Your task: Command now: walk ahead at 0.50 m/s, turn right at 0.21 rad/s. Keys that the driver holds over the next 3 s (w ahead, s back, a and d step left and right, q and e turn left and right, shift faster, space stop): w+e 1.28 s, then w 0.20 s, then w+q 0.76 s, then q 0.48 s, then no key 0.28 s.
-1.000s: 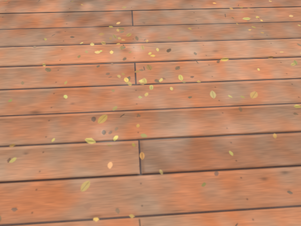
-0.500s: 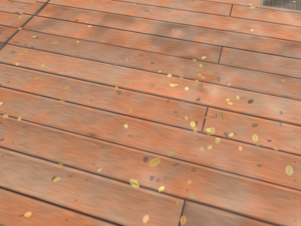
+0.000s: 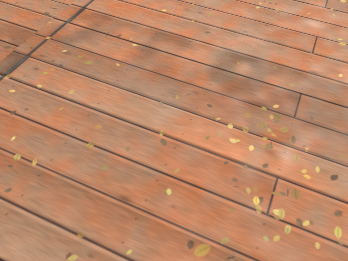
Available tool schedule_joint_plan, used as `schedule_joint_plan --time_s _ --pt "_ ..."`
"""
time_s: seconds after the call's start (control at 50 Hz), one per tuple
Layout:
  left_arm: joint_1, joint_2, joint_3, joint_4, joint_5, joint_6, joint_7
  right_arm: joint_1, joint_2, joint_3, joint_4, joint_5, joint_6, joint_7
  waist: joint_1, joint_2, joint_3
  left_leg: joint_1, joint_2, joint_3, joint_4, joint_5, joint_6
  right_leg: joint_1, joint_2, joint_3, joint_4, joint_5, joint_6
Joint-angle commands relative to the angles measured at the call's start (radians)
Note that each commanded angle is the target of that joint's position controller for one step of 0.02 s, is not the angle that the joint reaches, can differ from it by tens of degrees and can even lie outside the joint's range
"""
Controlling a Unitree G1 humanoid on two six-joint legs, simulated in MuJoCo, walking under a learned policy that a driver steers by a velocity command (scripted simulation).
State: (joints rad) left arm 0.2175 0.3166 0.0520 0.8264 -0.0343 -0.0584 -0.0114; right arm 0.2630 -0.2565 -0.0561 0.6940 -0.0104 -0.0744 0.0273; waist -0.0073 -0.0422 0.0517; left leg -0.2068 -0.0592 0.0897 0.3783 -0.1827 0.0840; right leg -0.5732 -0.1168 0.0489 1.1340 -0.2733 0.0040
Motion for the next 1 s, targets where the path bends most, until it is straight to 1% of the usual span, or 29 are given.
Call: schedule_joint_plan --time_s 0.02,0.1,0.14,0.24,0.3,0.32,0.34,0.36,0.38,0.4,0.42,0.44,0.46,0.48,0.54,0.62,0.66,0.7,0.74,0.78,0.8,0.82,0.84,0.86,0.88,0.9,0.92,0.96,1.0 --pt "0.036 0.056 0.020 -0.034 0.003 0.016 0.008 -0.025 -0.126 -0.038 -0.035 -0.012 -0.039 -0.012 0.017 0.091 -0.034 0.049 0.284 -0.150 -0.238 0.270 0.139 -0.084 -0.026 0.067 -0.059 0.135 0.024" --pt "-0.050 0.032 0.015 -0.058 0.011 0.003 -0.008 -0.020 -0.134 -0.038 -0.006 -0.010 -0.039 -0.027 -0.011 0.090 -0.004 0.085 0.248 -0.017 -0.259 0.279 0.090 -0.092 0.003 0.038 -0.304 0.368 0.023" --pt "-0.117 0.012 0.004 -0.080 0.014 -0.001 -0.020 0.006 -0.149 -0.042 0.015 -0.004 -0.035 -0.033 -0.042 0.079 0.021 0.114 0.261 0.017 -0.270 0.284 0.078 -0.087 0.012 -0.004 -0.399 0.418 0.013" --pt "-0.222 0.007 -0.003 -0.154 0.016 -0.003 -0.054 0.070 -0.176 -0.055 0.067 0.016 0.003 -0.043 -0.072 0.076 0.049 0.324 0.328 0.059 -0.175 0.471 0.067 -0.169 0.041 -0.069 -0.512 0.280 -0.040" --pt "-0.143 0.053 0.021 -0.169 0.014 0.006 -0.063 0.041 -0.217 -0.064 0.061 0.021 0.030 -0.060 -0.001 0.140 -0.044 0.368 0.330 0.096 0.029 0.955 0.032 -0.002 0.133 -0.158 -0.506 0.118 -0.100" --pt "-0.038 0.092 0.042 -0.151 0.011 0.009 -0.059 0.029 -0.227 -0.065 0.058 0.022 0.038 -0.065 0.060 0.146 -0.106 0.338 0.317 0.106 0.180 1.031 0.015 0.139 0.169 -0.169 -0.514 0.095 -0.129" --pt "0.122 0.148 0.073 -0.118 0.010 0.012 -0.044 0.008 -0.223 -0.060 0.052 0.027 0.038 -0.070 0.153 0.114 -0.185 0.213 0.275 0.126 0.408 0.930 -0.021 0.393 0.190 -0.136 -0.594 0.163 -0.173" --pt "0.232 0.257 0.106 -0.103 0.012 0.023 -0.021 0.072 -0.146 -0.035 0.019 0.001 0.019 -0.065 0.145 -0.081 -0.296 -0.156 0.173 0.124 0.776 0.380 -0.082 0.766 -0.031 0.233 -0.592 0.159 -0.294" --pt "0.193 0.266 0.098 -0.129 0.007 0.011 -0.023 0.101 -0.069 -0.002 -0.006 -0.005 -0.019 -0.045 0.081 -0.172 -0.424 -0.461 -0.028 -0.084 1.042 -0.404 -0.116 0.982 -0.215 0.766 -0.756 0.034 -0.459" --pt "0.198 0.187 0.075 -0.134 0.014 0.004 -0.024 -0.015 -0.151 -0.020 -0.025 0.034 -0.052 -0.025 0.146 -0.070 -0.390 -0.574 0.037 -0.221 1.071 -0.364 -0.086 0.973 -0.197 0.708 -0.820 -0.020 -0.408" --pt "0.154 0.148 0.065 -0.135 0.014 -0.003 -0.023 -0.076 -0.159 -0.018 -0.050 0.054 -0.069 -0.019 0.127 -0.023 -0.252 -0.602 0.082 -0.204 1.000 -0.279 -0.065 0.838 -0.164 0.562 -0.832 0.013 -0.365" --pt "0.088 0.125 0.058 -0.144 0.012 -0.007 -0.023 -0.088 -0.150 -0.017 -0.049 0.034 -0.076 -0.025 0.073 0.056 -0.155 -0.567 0.123 -0.191 0.893 -0.218 -0.065 0.678 -0.119 0.458 -0.842 0.111 -0.331" --pt "0.036 0.089 0.047 -0.159 0.016 -0.009 -0.019 -0.082 -0.164 -0.027 -0.041 0.010 -0.069 -0.031 0.037 0.051 -0.112 -0.499 0.152 -0.187 0.814 -0.180 -0.074 0.564 -0.086 0.381 -0.859 0.217 -0.315" --pt "0.011 0.081 0.042 -0.176 0.027 -0.008 -0.014 -0.062 -0.164 -0.031 -0.039 0.003 -0.057 -0.030 0.009 0.024 -0.097 -0.438 0.161 -0.187 0.785 -0.156 -0.087 0.484 -0.063 0.350 -0.880 0.279 -0.315" --pt "0.008 0.112 0.051 -0.180 0.024 -0.010 0.002 -0.053 -0.126 -0.021 -0.044 -0.006 -0.028 -0.034 -0.012 0.011 -0.074 -0.393 0.158 -0.148 0.642 -0.099 -0.140 0.351 -0.025 0.257 -0.909 0.407 -0.314" --pt "0.056 0.141 0.061 -0.164 0.012 0.003 0.022 -0.210 -0.079 0.003 -0.080 -0.004 -0.028 -0.030 0.049 -0.028 -0.056 -0.307 0.100 -0.123 0.309 0.182 -0.169 0.271 0.057 0.169 -0.886 0.311 -0.242" --pt "0.098 0.145 0.062 -0.152 0.010 0.012 0.026 -0.266 -0.090 0.001 -0.093 0.011 -0.034 -0.022 0.079 -0.043 -0.064 -0.264 0.067 -0.126 0.215 0.257 -0.172 0.287 0.046 0.206 -0.869 0.236 -0.224" --pt "0.123 0.138 0.062 -0.143 0.004 0.018 0.027 -0.285 -0.116 -0.008 -0.101 0.019 -0.042 -0.014 0.081 -0.053 -0.067 -0.253 0.062 -0.157 0.153 0.239 -0.158 0.344 0.019 0.271 -0.820 0.173 -0.212" --pt "0.120 0.133 0.063 -0.145 0.007 0.021 0.030 -0.262 -0.146 -0.022 -0.098 0.022 -0.051 -0.009 0.057 -0.073 -0.069 -0.226 0.066 -0.178 0.123 0.173 -0.129 0.397 -0.012 0.341 -0.760 0.145 -0.193" --pt "0.095 0.109 0.057 -0.155 0.013 0.024 0.029 -0.145 -0.171 -0.041 -0.067 0.019 -0.061 -0.012 -0.012 -0.086 -0.099 -0.073 0.066 -0.157 0.074 0.132 -0.082 0.389 0.014 0.351 -0.657 0.176 -0.157" --pt "0.096 0.057 0.038 -0.167 0.021 0.020 0.025 -0.029 -0.207 -0.055 -0.053 0.002 -0.066 -0.019 -0.068 -0.039 -0.197 0.126 0.157 -0.230 0.083 0.096 -0.032 0.329 0.069 0.297 -0.465 0.152 -0.123" --pt "0.199 -0.017 0.015 -0.190 0.017 0.013 0.024 0.089 -0.291 -0.074 -0.041 -0.020 -0.062 -0.025 -0.057 0.185 -0.348 0.472 0.386 -0.573 0.046 -0.048 0.091 0.061 0.202 0.161 -0.126 -0.127 -0.054" --pt "0.244 0.023 0.012 -0.207 -0.005 0.007 0.023 0.136 -0.286 -0.077 -0.009 -0.001 -0.049 -0.014 -0.044 0.398 -0.378 0.545 0.500 -0.934 -0.068 -0.347 0.177 -0.171 0.188 0.118 0.092 -0.337 -0.031" --pt "0.184 0.116 0.036 -0.188 -0.010 0.011 0.025 0.078 -0.194 -0.054 -0.031 0.010 -0.045 -0.016 -0.067 0.247 -0.241 0.439 0.460 -0.835 -0.100 -0.468 0.138 -0.234 0.130 0.139 0.180 -0.246 -0.022" --pt "0.098 0.135 0.043 -0.202 0.002 0.017 0.025 0.031 -0.159 -0.042 -0.035 0.008 -0.036 -0.021 -0.071 0.171 -0.145 0.320 0.416 -0.664 -0.099 -0.362 0.098 -0.232 0.098 0.098 0.187 -0.166 -0.018" --pt "0.061 0.123 0.044 -0.212 0.013 0.020 0.023 -0.009 -0.138 -0.033 -0.032 0.002 -0.032 -0.022 -0.053 0.132 -0.086 0.212 0.371 -0.540 -0.115 -0.220 0.084 -0.201 0.069 0.088 0.148 -0.105 -0.015" --pt "0.048 0.109 0.048 -0.217 0.015 0.023 0.019 -0.032 -0.115 -0.025 -0.024 -0.002 -0.031 -0.024 -0.034 0.143 -0.054 0.145 0.334 -0.449 -0.136 -0.119 0.074 -0.168 0.041 0.087 0.104 -0.065 -0.014" --pt "0.065 0.070 0.043 -0.219 0.005 0.034 0.011 -0.042 -0.107 -0.024 -0.009 0.000 -0.038 -0.026 -0.014 0.174 -0.045 0.088 0.305 -0.330 -0.176 -0.013 0.075 -0.116 0.018 0.064 0.062 -0.030 -0.010" --pt "0.039 0.046 0.038 -0.236 0.008 0.042 0.010 -0.034 -0.129 -0.032 0.010 0.003 -0.045 -0.027 -0.012 0.151 -0.034 0.082 0.315 -0.260 -0.208 0.064 0.096 -0.140 0.009 0.055 0.012 0.010 0.001"
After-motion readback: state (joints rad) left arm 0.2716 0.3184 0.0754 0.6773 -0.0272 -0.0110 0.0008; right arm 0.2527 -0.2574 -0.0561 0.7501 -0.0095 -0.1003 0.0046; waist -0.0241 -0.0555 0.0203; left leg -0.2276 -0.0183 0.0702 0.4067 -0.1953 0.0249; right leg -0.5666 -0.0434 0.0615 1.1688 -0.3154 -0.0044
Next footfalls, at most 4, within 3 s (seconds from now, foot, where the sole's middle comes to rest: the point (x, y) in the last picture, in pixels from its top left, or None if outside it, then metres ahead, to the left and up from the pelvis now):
0.34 right None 0.35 -0.16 -0.78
0.80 left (185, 208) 0.68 -0.05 -0.78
1.32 right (274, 195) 0.75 -0.43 -0.78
1.86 left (273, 126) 1.13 -0.50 -0.78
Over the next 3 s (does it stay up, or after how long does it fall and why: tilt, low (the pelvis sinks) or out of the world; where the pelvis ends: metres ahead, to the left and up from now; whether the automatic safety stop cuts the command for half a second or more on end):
stays up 1.26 -0.66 0.00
